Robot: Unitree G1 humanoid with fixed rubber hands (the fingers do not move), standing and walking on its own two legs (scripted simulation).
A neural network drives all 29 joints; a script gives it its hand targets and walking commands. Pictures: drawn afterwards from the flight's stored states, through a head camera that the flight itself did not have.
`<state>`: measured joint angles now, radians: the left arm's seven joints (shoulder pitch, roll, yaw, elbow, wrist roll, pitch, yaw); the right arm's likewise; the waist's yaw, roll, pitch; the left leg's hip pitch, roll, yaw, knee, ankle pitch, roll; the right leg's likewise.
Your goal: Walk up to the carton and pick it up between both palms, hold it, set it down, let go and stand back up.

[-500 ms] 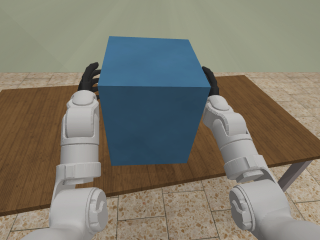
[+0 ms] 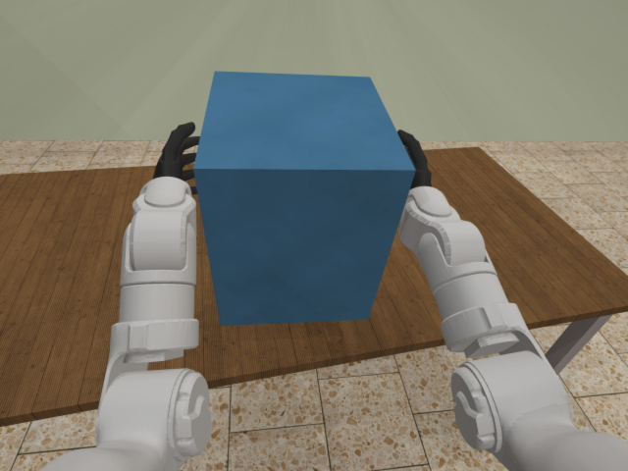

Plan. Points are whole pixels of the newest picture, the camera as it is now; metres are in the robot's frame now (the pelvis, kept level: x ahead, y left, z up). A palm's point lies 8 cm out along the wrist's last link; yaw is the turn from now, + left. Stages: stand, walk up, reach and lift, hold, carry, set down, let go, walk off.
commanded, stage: hold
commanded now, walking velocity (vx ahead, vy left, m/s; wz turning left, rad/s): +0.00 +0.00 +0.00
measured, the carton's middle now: (295, 201) +0.39 +0.01 +0.18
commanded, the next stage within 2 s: none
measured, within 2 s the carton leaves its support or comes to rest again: neither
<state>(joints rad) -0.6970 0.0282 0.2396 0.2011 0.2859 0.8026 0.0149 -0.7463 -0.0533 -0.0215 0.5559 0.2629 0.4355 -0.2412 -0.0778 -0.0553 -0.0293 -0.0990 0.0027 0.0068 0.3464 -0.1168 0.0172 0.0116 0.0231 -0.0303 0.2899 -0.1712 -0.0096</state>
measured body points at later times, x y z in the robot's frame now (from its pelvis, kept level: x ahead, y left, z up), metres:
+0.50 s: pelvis +0.01 +0.00 +0.00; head -0.05 +0.02 +0.45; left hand +0.38 +0.15 +0.22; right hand +0.38 -0.15 +0.21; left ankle +0.06 +0.10 -0.75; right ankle +0.00 -0.11 -0.75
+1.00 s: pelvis +0.00 -0.01 +0.00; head -0.07 +0.02 +0.44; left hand +0.38 +0.16 +0.22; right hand +0.37 -0.14 +0.22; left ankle +0.06 +0.10 -0.75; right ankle +0.00 -0.11 -0.75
